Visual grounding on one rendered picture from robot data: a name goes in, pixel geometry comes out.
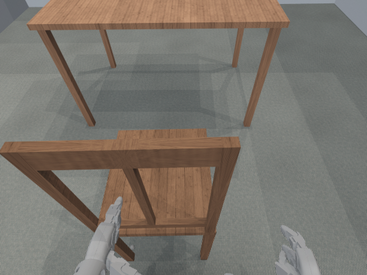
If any robot right hand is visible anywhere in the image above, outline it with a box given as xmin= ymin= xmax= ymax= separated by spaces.
xmin=275 ymin=225 xmax=322 ymax=275

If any table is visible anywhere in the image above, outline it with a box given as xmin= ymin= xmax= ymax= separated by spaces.
xmin=26 ymin=0 xmax=290 ymax=127

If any chair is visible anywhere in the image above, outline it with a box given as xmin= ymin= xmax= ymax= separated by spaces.
xmin=0 ymin=128 xmax=241 ymax=261

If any robot left hand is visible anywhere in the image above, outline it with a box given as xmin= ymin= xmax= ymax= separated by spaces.
xmin=85 ymin=197 xmax=141 ymax=275

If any left robot forearm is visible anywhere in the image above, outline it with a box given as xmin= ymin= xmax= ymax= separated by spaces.
xmin=73 ymin=259 xmax=107 ymax=275

